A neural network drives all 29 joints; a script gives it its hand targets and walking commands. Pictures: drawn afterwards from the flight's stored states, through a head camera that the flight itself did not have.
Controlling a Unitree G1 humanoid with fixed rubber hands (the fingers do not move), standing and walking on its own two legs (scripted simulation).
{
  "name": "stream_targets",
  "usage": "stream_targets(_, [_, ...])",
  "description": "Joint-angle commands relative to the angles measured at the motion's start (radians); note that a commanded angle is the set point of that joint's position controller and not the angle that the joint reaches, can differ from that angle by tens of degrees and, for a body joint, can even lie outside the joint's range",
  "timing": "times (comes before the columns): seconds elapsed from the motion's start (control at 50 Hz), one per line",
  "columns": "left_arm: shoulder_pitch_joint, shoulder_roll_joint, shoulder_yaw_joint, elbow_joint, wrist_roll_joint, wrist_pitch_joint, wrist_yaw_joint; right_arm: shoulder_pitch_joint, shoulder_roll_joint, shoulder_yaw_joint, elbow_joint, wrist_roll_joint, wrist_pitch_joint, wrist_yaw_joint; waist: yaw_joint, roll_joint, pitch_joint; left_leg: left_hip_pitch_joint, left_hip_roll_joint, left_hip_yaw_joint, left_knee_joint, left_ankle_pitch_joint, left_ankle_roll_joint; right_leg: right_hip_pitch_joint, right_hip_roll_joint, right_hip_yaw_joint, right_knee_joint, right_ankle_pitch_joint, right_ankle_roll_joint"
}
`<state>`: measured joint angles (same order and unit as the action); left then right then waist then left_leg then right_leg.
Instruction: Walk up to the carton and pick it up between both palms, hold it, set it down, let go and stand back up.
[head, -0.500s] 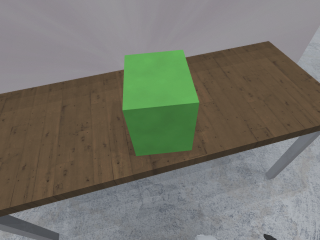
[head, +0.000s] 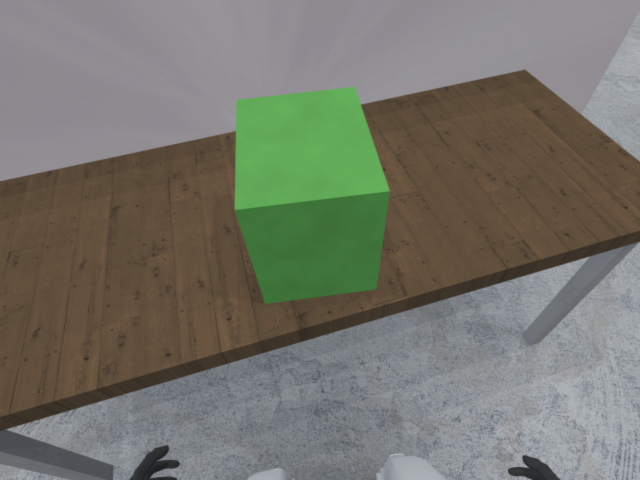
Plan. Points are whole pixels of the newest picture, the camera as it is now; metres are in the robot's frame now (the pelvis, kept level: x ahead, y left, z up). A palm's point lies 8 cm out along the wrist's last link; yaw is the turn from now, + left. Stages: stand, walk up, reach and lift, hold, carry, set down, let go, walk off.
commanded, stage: reach and lift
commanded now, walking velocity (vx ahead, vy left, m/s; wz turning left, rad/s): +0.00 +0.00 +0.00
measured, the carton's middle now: (308, 197) +0.53 +0.03 +0.01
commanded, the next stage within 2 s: none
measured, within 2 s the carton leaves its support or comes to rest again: neither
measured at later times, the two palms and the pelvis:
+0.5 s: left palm (157, 427) +0.20 +0.24 -0.06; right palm (534, 418) +0.20 -0.25 -0.08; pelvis +0.05 -0.03 +0.01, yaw +2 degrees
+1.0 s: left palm (159, 410) +0.22 +0.23 -0.04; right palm (508, 382) +0.23 -0.21 -0.03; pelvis +0.07 +0.01 +0.03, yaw +1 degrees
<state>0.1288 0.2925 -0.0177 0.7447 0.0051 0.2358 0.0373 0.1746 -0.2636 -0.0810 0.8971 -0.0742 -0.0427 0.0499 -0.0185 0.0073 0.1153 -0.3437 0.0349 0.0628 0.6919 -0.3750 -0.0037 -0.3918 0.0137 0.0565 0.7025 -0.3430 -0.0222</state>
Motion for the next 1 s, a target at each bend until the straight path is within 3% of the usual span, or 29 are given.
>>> stream_targets(0.0, [-0.227,0.107,0.057,-0.249,0.067,0.184,0.003,-0.21,-0.175,-0.102,-0.113,-0.025,-0.067,0.032,-0.014,0.047,-0.146,-0.212,0.086,0.031,-0.15,-0.146,-0.006,0.184,0.021,-0.161,0.051,0.041,-0.017])
stream_targets(0.02, [-0.199,0.1,0.067,-0.258,0.066,0.218,-0.013,-0.177,-0.166,-0.098,-0.114,-0.005,-0.063,0.02,-0.014,0.014,-0.159,-0.106,0.073,0.032,-0.102,-0.053,-0.019,0.128,0.001,-0.141,0.004,0.069,-0.024])
stream_targets(0.04, [-0.184,0.097,0.078,-0.273,0.071,0.243,-0.028,-0.149,-0.153,-0.09,-0.119,0.016,-0.05,0.01,-0.018,-0.015,-0.168,-0.015,0.053,0.037,-0.078,-0.054,-0.027,0.084,-0.014,-0.119,-0.041,0.036,-0.028])
stream_targets(0.08, [-0.165,0.113,0.101,-0.285,0.085,0.271,-0.052,-0.134,-0.099,-0.04,-0.196,0.076,-0.01,-0.018,-0.006,-0.102,-0.13,0.158,0.006,0.035,-0.015,-0.169,-0.038,-0.014,-0.085,-0.01,-0.197,-0.318,-0.05])
stream_targets(0.1, [-0.144,0.114,0.093,-0.304,0.083,0.278,-0.055,-0.117,-0.075,-0.014,-0.229,0.099,0.005,-0.036,-0.01,-0.131,-0.084,0.236,-0.019,0.043,0.003,-0.107,-0.04,-0.087,-0.113,0.017,-0.256,-0.365,-0.058])
stream_targets(0.12, [-0.127,0.101,0.083,-0.327,0.084,0.285,-0.051,-0.104,-0.064,0.004,-0.243,0.113,0.016,-0.046,-0.01,-0.122,-0.042,0.287,-0.031,0.043,-0.012,-0.051,-0.04,-0.139,-0.114,0.009,-0.276,-0.314,-0.06])
stream_targets(0.16, [-0.125,0.081,0.086,-0.363,0.102,0.283,-0.032,-0.116,-0.089,0.007,-0.263,0.115,0.041,-0.041,0.005,-0.029,0.015,0.224,-0.022,0.035,-0.115,-0.056,-0.029,-0.062,-0.058,-0.046,-0.238,-0.156,-0.046])
stream_targets(0.2, [-0.118,0.068,0.111,-0.352,0.135,0.257,-0.017,-0.131,-0.122,-0.004,-0.286,0.092,0.06,-0.022,0.019,0.086,0.026,0.006,0.024,0.007,-0.253,-0.171,-0.001,0.203,0.018,-0.101,-0.137,0.015,-0.012])
stream_targets(0.24, [-0.106,0.063,0.141,-0.325,0.16,0.204,-0.015,-0.128,-0.134,-0.021,-0.316,0.062,0.056,-0.011,0.025,0.135,0.001,-0.225,0.068,-0.012,-0.339,-0.232,0.026,0.475,0.063,-0.117,-0.056,0.152,0.019])
stream_targets(0.28, [-0.115,0.082,0.16,-0.32,0.156,0.139,-0.027,-0.101,-0.091,-0.025,-0.357,0.038,0.029,-0.018,0.014,0.052,-0.027,-0.25,0.049,0.038,-0.31,-0.117,0.044,0.52,0.051,-0.095,-0.094,0.166,0.034])
stream_targets(0.32, [-0.153,0.097,0.144,-0.349,0.108,0.087,-0.035,-0.073,-0.023,-0.021,-0.389,0.028,-0.01,-0.035,-0.008,-0.078,-0.065,-0.027,-0.004,0.081,-0.224,0.022,0.036,0.315,-0.006,-0.045,-0.208,0.085,0.029])
stream_targets(0.34, [-0.17,0.096,0.128,-0.362,0.078,0.069,-0.033,-0.058,-0.001,-0.021,-0.396,0.026,-0.029,-0.041,-0.02,-0.116,-0.084,0.101,-0.022,0.077,-0.194,0.055,0.027,0.195,-0.037,-0.018,-0.259,0.055,0.024])
stream_targets(0.38, [-0.162,0.085,0.1,-0.382,0.035,0.034,-0.027,-0.022,0.017,-0.016,-0.39,0.028,-0.063,-0.051,-0.029,-0.107,-0.098,0.233,-0.033,0.061,-0.19,0.106,0.016,0.091,-0.057,-0.01,-0.299,0.104,0.022])
stream_targets(0.46, [-0.097,0.097,0.107,-0.375,0.01,-0.044,-0.033,0.022,0.026,0.006,-0.347,0.047,-0.125,-0.066,-0.018,-0.034,-0.164,0.266,-0.039,0.057,-0.235,0.228,0.003,0.218,-0.033,-0.037,-0.277,0.347,0.039])
stream_targets(0.58, [-0.016,0.091,0.138,-0.309,0.006,-0.142,-0.045,0.024,0.019,0.025,-0.322,0.066,-0.227,-0.076,0.011,-0.052,-0.203,0.311,-0.054,0.048,-0.285,0.361,-0.01,0.317,-0.016,-0.044,-0.319,0.508,0.048])
stream_targets(0.68, [-0.02,0.064,0.137,-0.314,0.003,-0.221,-0.036,0.011,0.012,0.027,-0.317,0.078,-0.282,-0.062,0.022,-0.046,-0.197,0.331,-0.056,0.038,-0.318,0.402,-0.02,0.328,-0.007,-0.048,-0.355,0.506,0.039])
stream_targets(0.9, [0.04,-0.042,0.061,-0.389,0.012,-0.333,0.021,0.036,-0.008,0.013,-0.276,0.137,-0.308,-0.015,0.017,0.048,-0.135,0.398,-0.039,0.006,-0.369,0.444,-0.059,0.28,0.014,-0.06,-0.434,0.321,-0.016])
stream_targets(0.98, [0.068,-0.076,0.024,-0.415,0.012,-0.354,0.046,0.036,-0.022,-0.002,-0.301,0.151,-0.308,0.001,0.022,0.058,-0.104,0.39,-0.03,-0.007,-0.39,0.432,-0.067,0.276,0.021,-0.064,-0.45,0.257,-0.032])
